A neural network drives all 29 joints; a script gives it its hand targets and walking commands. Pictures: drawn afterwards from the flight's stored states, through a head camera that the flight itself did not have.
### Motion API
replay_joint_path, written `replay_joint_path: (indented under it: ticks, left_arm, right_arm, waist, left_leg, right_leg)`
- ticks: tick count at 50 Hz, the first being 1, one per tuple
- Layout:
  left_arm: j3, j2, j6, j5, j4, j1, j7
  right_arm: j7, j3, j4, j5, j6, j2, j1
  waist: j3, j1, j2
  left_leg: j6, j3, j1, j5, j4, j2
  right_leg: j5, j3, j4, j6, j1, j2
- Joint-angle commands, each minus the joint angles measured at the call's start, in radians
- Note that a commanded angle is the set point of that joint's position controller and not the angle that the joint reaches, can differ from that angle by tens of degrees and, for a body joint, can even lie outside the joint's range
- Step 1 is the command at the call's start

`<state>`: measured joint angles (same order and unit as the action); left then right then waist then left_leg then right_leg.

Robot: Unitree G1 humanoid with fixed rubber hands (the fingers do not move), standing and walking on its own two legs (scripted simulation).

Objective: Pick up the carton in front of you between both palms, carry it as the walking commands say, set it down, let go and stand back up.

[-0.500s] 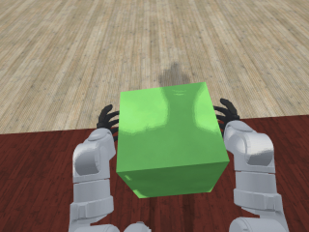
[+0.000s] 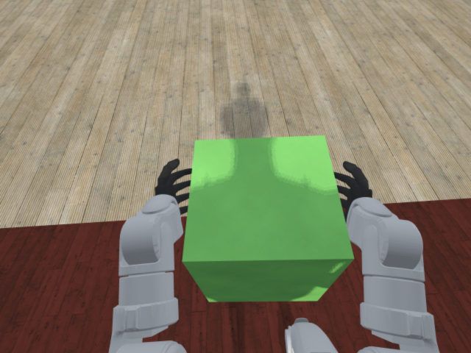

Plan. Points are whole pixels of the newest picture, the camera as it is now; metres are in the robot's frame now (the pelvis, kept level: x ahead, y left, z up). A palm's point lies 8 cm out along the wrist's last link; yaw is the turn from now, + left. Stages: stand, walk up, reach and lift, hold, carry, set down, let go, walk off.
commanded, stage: carry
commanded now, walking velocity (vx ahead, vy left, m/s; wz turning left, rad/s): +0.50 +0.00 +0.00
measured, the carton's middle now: (261, 226) +0.33 -0.03 +0.01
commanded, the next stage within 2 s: none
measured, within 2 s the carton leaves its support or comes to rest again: neither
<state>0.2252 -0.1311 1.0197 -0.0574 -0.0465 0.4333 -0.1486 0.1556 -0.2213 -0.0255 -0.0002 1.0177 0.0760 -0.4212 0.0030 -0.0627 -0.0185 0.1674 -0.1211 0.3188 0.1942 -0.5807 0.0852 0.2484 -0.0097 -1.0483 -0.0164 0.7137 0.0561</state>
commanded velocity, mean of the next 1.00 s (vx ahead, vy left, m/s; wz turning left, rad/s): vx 0.50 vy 0.00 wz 0.00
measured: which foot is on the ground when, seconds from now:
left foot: down 0.00-0.28, up 0.30-0.76, down 0.78-1.00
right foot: up 0.00-0.26, down 0.28-0.80, up 0.82-1.00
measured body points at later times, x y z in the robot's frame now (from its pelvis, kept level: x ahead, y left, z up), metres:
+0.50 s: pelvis +0.31 -0.02 -0.06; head +0.32 -0.03 +0.39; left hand +0.63 +0.17 +0.03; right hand +0.66 -0.14 +0.03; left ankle +0.33 +0.14 -0.71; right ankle +0.29 -0.04 -0.78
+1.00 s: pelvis +0.62 +0.03 -0.11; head +0.65 +0.04 +0.34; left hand +0.97 +0.16 -0.03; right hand +0.95 -0.14 -0.04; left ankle +0.62 +0.06 -0.83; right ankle +0.61 -0.11 -0.76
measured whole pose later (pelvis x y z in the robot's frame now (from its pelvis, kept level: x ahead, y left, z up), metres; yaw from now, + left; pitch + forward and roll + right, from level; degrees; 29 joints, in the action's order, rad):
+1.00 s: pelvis +0.62 +0.03 -0.11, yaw +0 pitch +5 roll -1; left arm 0.24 -0.12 1.07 -0.05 -0.03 0.46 -0.16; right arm 0.16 -0.22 -0.01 0.02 1.08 0.07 -0.45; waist 0.02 -0.05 -0.01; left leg 0.16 -0.14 0.37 0.13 -0.58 0.08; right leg 0.38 0.01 -1.16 -0.03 0.64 0.03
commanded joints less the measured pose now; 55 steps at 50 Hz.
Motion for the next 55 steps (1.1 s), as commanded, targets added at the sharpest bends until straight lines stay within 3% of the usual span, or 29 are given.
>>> replay_joint_path:
  ticks: [1,7,9,11,12,13,14,15,16,17,19,20,21,25,27,30,33,36,37,38,39,40,41,42,43,46,47,51,55]
  left_arm:
    - [-0.675,-0.817,-0.019,0.195,-0.069,0.526,0.071]
    - [-0.663,-0.724,0.018,0.200,-0.101,0.537,0.059]
    - [-0.632,-0.677,0.043,0.189,-0.080,0.512,0.053]
    - [-0.594,-0.631,0.066,0.177,-0.054,0.490,0.047]
    - [-0.574,-0.618,0.077,0.171,-0.045,0.486,0.044]
    - [-0.557,-0.597,0.087,0.169,-0.033,0.483,0.042]
    - [-0.539,-0.562,0.100,0.175,0.004,0.489,0.037]
    - [-0.534,-0.568,0.110,0.191,0.030,0.502,0.031]
    - [-0.550,-0.623,0.103,0.234,-0.009,0.571,0.034]
    - [-0.593,-0.683,0.096,0.277,-0.038,0.652,0.039]
    - [-0.654,-0.806,0.085,0.355,-0.069,0.774,0.070]
    - [-0.677,-0.842,0.076,0.383,-0.074,0.816,0.086]
    - [-0.687,-0.868,0.066,0.396,-0.067,0.824,0.098]
    - [-0.699,-0.893,0.042,0.396,-0.027,0.739,0.123]
    - [-0.690,-0.880,0.033,0.376,-0.017,0.691,0.125]
    - [-0.686,-0.850,0.027,0.355,-0.033,0.650,0.123]
    - [-0.680,-0.805,0.032,0.336,-0.040,0.607,0.116]
    - [-0.674,-0.770,0.045,0.321,-0.016,0.572,0.108]
    - [-0.672,-0.765,0.052,0.319,-0.005,0.576,0.107]
    - [-0.670,-0.763,0.058,0.319,0.004,0.585,0.105]
    - [-0.658,-0.760,0.065,0.315,0.009,0.598,0.102]
    - [-0.645,-0.756,0.076,0.308,0.024,0.602,0.093]
    - [-0.636,-0.751,0.084,0.298,0.027,0.576,0.084]
    - [-0.624,-0.754,0.082,0.291,-0.006,0.610,0.077]
    - [-0.629,-0.787,0.080,0.295,-0.015,0.646,0.077]
    - [-0.619,-0.851,0.043,0.261,-0.070,0.676,0.080]
    - [-0.624,-0.853,0.033,0.245,-0.063,0.651,0.078]
    - [-0.662,-0.839,0.007,0.219,-0.059,0.572,0.077]
    - [-0.683,-0.808,0.004,0.227,-0.094,0.564,0.075]
  right_arm:
    - [-0.152,0.737,-0.131,-0.315,-0.018,0.886,-0.653]
    - [-0.133,0.703,-0.126,-0.298,0.009,0.792,-0.623]
    - [-0.121,0.684,-0.099,-0.287,0.027,0.759,-0.604]
    - [-0.106,0.658,-0.070,-0.274,0.048,0.731,-0.598]
    - [-0.100,0.644,-0.057,-0.268,0.059,0.720,-0.609]
    - [-0.093,0.623,-0.052,-0.262,0.072,0.708,-0.639]
    - [-0.083,0.595,-0.023,-0.250,0.089,0.702,-0.638]
    - [-0.071,0.559,-0.008,-0.243,0.098,0.691,-0.643]
    - [-0.062,0.552,-0.053,-0.240,0.100,0.698,-0.673]
    - [-0.059,0.545,-0.068,-0.231,0.104,0.714,-0.719]
    - [-0.057,0.534,-0.072,-0.191,0.092,0.778,-0.730]
    - [-0.059,0.530,-0.055,-0.174,0.084,0.809,-0.722]
    - [-0.062,0.540,-0.052,-0.165,0.072,0.829,-0.715]
    - [-0.072,0.595,-0.066,-0.156,0.038,0.852,-0.684]
    - [-0.074,0.628,-0.088,-0.166,0.030,0.852,-0.684]
    - [-0.075,0.656,-0.121,-0.179,0.026,0.843,-0.679]
    - [-0.075,0.657,-0.135,-0.181,0.040,0.803,-0.651]
    - [-0.077,0.615,-0.106,-0.153,0.063,0.744,-0.589]
    - [-0.077,0.600,-0.094,-0.146,0.070,0.726,-0.568]
    - [-0.077,0.589,-0.092,-0.141,0.076,0.705,-0.561]
    - [-0.075,0.579,-0.084,-0.140,0.079,0.681,-0.553]
    - [-0.068,0.561,-0.081,-0.140,0.082,0.648,-0.571]
    - [-0.064,0.567,-0.069,-0.159,0.087,0.668,-0.591]
    - [-0.070,0.593,-0.073,-0.190,0.084,0.721,-0.612]
    - [-0.080,0.610,-0.097,-0.213,0.076,0.779,-0.668]
    - [-0.123,0.712,-0.167,-0.322,0.043,0.933,-0.829]
    - [-0.131,0.732,-0.164,-0.339,0.030,0.950,-0.824]
    - [-0.140,0.730,-0.138,-0.321,0.008,0.911,-0.723]
    - [-0.136,0.716,-0.134,-0.302,0.005,0.873,-0.661]
  waist:
    - [0.441,-0.009,-0.064]
    - [0.341,-0.050,-0.062]
    - [0.345,-0.020,-0.074]
    - [0.391,0.046,-0.069]
    - [0.421,0.099,-0.031]
    - [0.450,0.128,0.087]
    - [0.499,0.118,0.264]
    - [0.529,0.140,0.204]
    - [0.513,0.126,0.125]
    - [0.446,0.139,0.080]
    - [0.360,0.088,0.010]
    - [0.351,0.078,0.022]
    - [0.360,0.085,0.038]
    - [0.412,0.118,0.100]
    - [0.411,0.138,0.124]
    - [0.402,0.167,0.121]
    - [0.379,0.193,0.130]
    - [0.394,0.145,0.135]
    - [0.419,0.100,0.116]
    - [0.451,0.057,0.074]
    - [0.478,0.043,-0.059]
    - [0.549,0.030,-0.193]
    - [0.630,-0.031,-0.180]
    - [0.588,-0.010,-0.114]
    - [0.510,-0.002,-0.021]
    - [0.444,0.049,0.023]
    - [0.441,0.050,-0.008]
    - [0.450,0.011,-0.069]
    - [0.419,-0.016,-0.071]
  left_leg:
    - [-0.051,0.291,-0.496,-0.827,0.094,-0.259]
    - [-0.073,0.180,-0.482,-0.805,0.048,-0.163]
    - [-0.076,0.162,-0.405,-0.830,-0.044,-0.167]
    - [-0.103,0.123,-0.334,-0.772,-0.257,-0.168]
    - [-0.124,0.086,-0.221,-0.638,-0.423,-0.146]
    - [-0.141,0.064,0.029,-0.182,-0.642,-0.092]
    - [-0.158,0.083,0.367,0.489,-0.884,0.008]
    - [-0.151,0.194,0.462,0.429,-0.978,-0.004]
    - [-0.110,0.184,0.464,0.378,-0.924,-0.044]
    - [-0.109,0.167,0.500,0.343,-0.866,-0.069]
    - [-0.112,0.177,0.388,0.253,-0.698,-0.118]
    - [-0.117,0.166,0.333,0.233,-0.628,-0.119]
    - [-0.123,0.148,0.320,0.194,-0.581,-0.117]
    - [-0.131,0.113,0.424,-0.016,-0.417,-0.127]
    - [-0.128,0.080,0.440,-0.117,-0.312,-0.110]
    - [-0.124,0.023,0.428,-0.238,-0.127,-0.061]
    - [-0.107,-0.024,0.361,-0.358,0.072,-0.020]
    - [-0.086,-0.035,0.079,-0.490,0.231,0.004]
    - [-0.076,-0.019,-0.058,-0.545,0.289,-0.032]
    - [-0.067,0.022,-0.252,-0.589,0.240,-0.110]
    - [-0.018,0.189,-0.484,-0.926,0.056,-0.290]
    - [0.075,0.483,-0.705,-1.109,-0.084,-0.469]
    - [0.201,0.654,-0.802,-0.704,0.003,-0.530]
    - [0.195,0.665,-0.691,-0.371,0.078,-0.471]
    - [0.151,0.607,-0.526,-0.272,0.138,-0.404]
    - [0.078,0.472,-0.262,-0.222,0.207,-0.360]
    - [0.064,0.430,-0.250,-0.264,0.204,-0.337]
    - [0.033,0.324,-0.392,-0.679,0.135,-0.309]
    - [-0.026,0.231,-0.454,-0.764,0.109,-0.234]
  right_leg:
    - [-0.165,-0.043,0.141,-0.015,0.116,-0.031]
    - [-0.415,-0.155,0.520,-0.055,-0.041,-0.127]
    - [-0.492,-0.167,0.605,-0.080,-0.214,-0.153]
    - [-0.524,-0.147,0.668,-0.092,-0.420,-0.123]
    - [-0.547,-0.109,0.699,-0.094,-0.596,-0.079]
    - [-0.818,0.048,0.576,-0.134,-0.828,0.078]
    - [-1.067,0.385,0.421,-0.248,-1.074,0.311]
    - [-0.844,0.538,0.459,-0.369,-1.053,0.366]
    - [-0.499,0.538,0.541,-0.354,-0.944,0.321]
    - [-0.215,0.565,0.614,-0.360,-0.848,0.287]
    - [-0.123,0.435,0.672,-0.272,-0.594,0.231]
    - [-0.122,0.389,0.687,-0.232,-0.524,0.208]
    - [-0.195,0.358,0.683,-0.221,-0.514,0.191]
    - [-0.697,0.218,0.616,-0.156,-0.701,0.148]
    - [-0.825,0.159,0.585,-0.119,-0.765,0.100]
    - [-0.843,0.100,0.548,-0.093,-0.856,0.038]
    - [-0.776,0.064,0.480,-0.093,-0.905,0.005]
    - [-0.749,0.026,0.280,-0.077,-0.801,-0.002]
    - [-0.680,0.004,0.154,-0.060,-0.744,-0.009]
    - [-0.513,-0.006,0.020,-0.042,-0.602,-0.018]
    - [-0.031,-0.011,-0.170,-0.023,-0.324,-0.059]
    - [0.440,-0.002,-0.384,-0.004,-0.032,-0.143]
    - [0.414,0.052,-0.523,0.002,0.125,-0.135]
    - [0.314,0.068,-0.471,-0.035,0.145,-0.084]
    - [0.254,0.065,-0.364,-0.034,0.103,-0.063]
    - [0.161,0.046,-0.173,-0.026,-0.039,-0.016]
    - [0.124,0.032,-0.127,-0.019,-0.047,-0.013]
    - [-0.043,-0.013,0.041,-0.004,0.055,-0.011]
    - [-0.228,-0.065,0.250,-0.013,0.055,-0.049]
